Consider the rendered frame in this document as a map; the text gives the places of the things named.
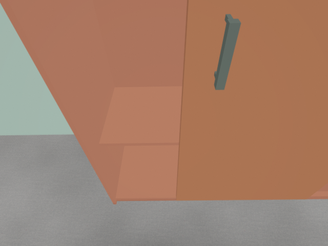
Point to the handle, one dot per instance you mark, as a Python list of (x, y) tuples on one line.
[(227, 50)]

